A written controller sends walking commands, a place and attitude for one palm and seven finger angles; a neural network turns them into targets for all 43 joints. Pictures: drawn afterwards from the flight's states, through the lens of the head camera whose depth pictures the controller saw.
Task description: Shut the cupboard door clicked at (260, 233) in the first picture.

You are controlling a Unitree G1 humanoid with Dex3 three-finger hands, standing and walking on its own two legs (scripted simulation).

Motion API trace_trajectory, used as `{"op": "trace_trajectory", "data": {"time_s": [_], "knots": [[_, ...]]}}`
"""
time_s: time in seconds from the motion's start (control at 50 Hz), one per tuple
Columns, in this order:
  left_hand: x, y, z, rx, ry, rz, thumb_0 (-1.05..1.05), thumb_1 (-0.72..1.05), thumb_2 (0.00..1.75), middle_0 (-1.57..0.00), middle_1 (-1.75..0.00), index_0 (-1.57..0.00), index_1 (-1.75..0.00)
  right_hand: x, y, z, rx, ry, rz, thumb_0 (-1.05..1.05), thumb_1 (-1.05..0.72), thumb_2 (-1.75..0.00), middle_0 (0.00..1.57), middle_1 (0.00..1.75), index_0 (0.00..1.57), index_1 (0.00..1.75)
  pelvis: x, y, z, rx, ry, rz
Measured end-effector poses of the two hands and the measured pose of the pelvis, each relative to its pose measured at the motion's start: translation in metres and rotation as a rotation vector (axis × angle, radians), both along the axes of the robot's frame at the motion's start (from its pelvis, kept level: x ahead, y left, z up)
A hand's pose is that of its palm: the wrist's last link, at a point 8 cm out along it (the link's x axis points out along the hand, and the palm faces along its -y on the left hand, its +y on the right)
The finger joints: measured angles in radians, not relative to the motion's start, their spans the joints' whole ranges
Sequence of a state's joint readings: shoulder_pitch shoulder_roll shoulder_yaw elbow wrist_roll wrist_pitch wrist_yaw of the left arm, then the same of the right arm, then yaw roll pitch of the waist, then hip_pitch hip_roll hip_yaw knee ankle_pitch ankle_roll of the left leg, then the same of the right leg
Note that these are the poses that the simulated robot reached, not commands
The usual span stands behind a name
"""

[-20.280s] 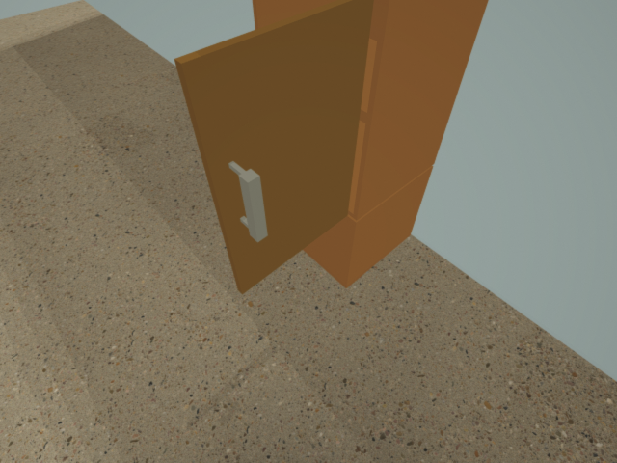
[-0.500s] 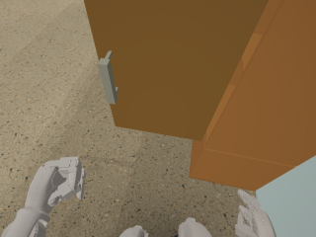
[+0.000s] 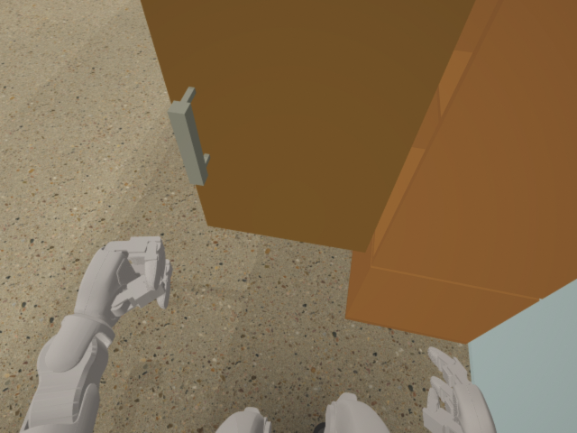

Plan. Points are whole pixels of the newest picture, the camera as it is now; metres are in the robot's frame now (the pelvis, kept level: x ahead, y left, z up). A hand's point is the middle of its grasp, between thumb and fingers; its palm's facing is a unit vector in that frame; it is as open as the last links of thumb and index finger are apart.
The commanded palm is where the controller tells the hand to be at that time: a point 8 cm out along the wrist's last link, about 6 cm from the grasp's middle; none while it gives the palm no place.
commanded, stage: bring the fist close to the handle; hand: left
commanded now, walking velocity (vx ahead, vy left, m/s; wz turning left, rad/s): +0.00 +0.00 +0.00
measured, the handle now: (194, 138) +0.55 +0.19 +0.06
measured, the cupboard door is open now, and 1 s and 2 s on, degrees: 91 91 79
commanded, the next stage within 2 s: push the door shut along its arc in 1.08 s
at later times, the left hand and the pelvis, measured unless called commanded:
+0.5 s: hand (186, 210) +0.40 +0.17 +0.06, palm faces -0.15 -0.99 -0.02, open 3.1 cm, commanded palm +0.39 +0.22 +0.06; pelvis +0.00 +0.00 +0.00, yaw -1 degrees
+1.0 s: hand (199, 184) +0.45 +0.16 +0.05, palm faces -0.13 -0.99 -0.02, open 3.1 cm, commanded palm +0.43 +0.21 +0.06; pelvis +0.00 +0.00 +0.01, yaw -3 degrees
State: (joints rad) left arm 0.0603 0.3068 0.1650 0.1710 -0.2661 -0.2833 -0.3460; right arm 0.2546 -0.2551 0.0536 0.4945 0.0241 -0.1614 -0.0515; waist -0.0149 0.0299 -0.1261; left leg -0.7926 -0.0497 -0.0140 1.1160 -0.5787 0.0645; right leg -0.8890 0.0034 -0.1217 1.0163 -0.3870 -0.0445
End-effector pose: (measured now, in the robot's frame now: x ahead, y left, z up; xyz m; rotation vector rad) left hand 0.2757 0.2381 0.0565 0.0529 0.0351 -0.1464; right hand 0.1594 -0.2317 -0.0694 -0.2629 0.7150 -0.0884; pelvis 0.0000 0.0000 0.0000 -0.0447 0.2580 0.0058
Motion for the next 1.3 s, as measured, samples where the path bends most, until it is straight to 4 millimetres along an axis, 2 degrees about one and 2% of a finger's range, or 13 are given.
{"op": "trace_trajectory", "data": {"time_s": [0.12, 0.34, 0.56, 0.76, 0.88, 0.98, 1.06, 1.3], "knots": [[0.028, -0.004, 0.007, -0.012, -0.008, -0.001, 0.02, 0.90, 0.90, -1.30, -1.50, -1.30, -1.50, -0.017, -0.011, -0.001, -0.001, 0.055, -0.041, 0.01, -0.90, -0.89, 0.20, 0.30, 0.20, 0.30, 0.003, -0.002, 0.005, 0.011, 0.008, -0.011], [0.070, -0.002, 0.001, -0.020, -0.008, 0.016, 0.02, 0.90, 0.90, -1.30, -1.50, -1.30, -1.50, -0.043, -0.027, -0.009, -0.030, 0.167, -0.092, 0.01, -0.90, -0.89, 0.20, 0.30, 0.20, 0.30, 0.002, -0.004, 0.006, 0.020, 0.026, -0.021], [0.126, -0.016, 0.006, -0.031, -0.011, -0.006, 0.02, 0.90, 0.90, -1.30, -1.50, -1.30, -1.50, -0.069, -0.027, -0.021, -0.025, 0.273, -0.128, 0.01, -0.90, -0.89, 0.20, 0.30, 0.20, 0.30, -0.001, -0.002, 0.004, 0.021, 0.056, -0.024], [0.171, -0.023, 0.007, -0.035, -0.006, 0.021, 0.02, 0.90, 0.90, -1.30, -1.50, -1.30, -1.50, -0.113, -0.026, -0.032, -0.016, 0.411, -0.184, 0.01, -0.90, -0.89, 0.20, 0.30, 0.20, 0.30, -0.003, 0.000, 0.000, 0.024, 0.094, -0.041], [0.171, -0.021, 0.004, -0.031, -0.003, 0.012, 0.02, 0.90, 0.90, -1.30, -1.50, -1.29, -1.50, -0.136, -0.026, -0.031, -0.004, 0.487, -0.225, 0.01, -0.90, -0.89, 0.20, 0.30, 0.20, 0.30, 0.000, 0.002, 0.003, 0.027, 0.101, -0.059], [0.163, -0.019, -0.001, -0.031, 0.004, 0.018, 0.02, 0.90, 0.90, -1.30, -1.50, -1.29, -1.50, -0.141, -0.027, -0.027, -0.011, 0.513, -0.229, 0.01, -0.90, -0.89, 0.20, 0.30, 0.20, 0.30, 0.002, 0.002, 0.006, 0.024, 0.095, -0.056], [0.160, -0.019, 0.002, -0.032, -0.014, 0.019, 0.02, 0.90, 0.90, -1.30, -1.50, -1.30, -1.50, -0.133, -0.028, -0.025, -0.022, 0.501, -0.218, 0.01, -0.90, -0.89, 0.20, 0.30, 0.20, 0.30, 0.003, 0.003, 0.007, 0.019, 0.089, -0.047], [0.162, -0.020, 0.006, -0.025, -0.012, -0.009, 0.02, 0.90, 0.90, -1.30, -1.50, -1.30, -1.50, -0.094, -0.026, -0.024, -0.028, 0.408, -0.170, 0.01, -0.90, -0.89, 0.20, 0.30, 0.20, 0.30, 0.002, 0.004, 0.006, 0.015, 0.081, -0.032]]}}
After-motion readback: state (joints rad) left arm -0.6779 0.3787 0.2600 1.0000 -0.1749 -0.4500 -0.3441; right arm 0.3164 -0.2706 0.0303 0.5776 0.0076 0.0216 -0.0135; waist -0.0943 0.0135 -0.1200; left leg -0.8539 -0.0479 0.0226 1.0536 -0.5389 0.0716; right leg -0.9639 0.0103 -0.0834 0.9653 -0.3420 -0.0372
